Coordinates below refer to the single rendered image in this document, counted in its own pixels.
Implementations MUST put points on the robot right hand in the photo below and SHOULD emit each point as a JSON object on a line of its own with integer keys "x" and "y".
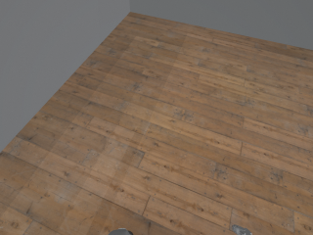
{"x": 240, "y": 230}

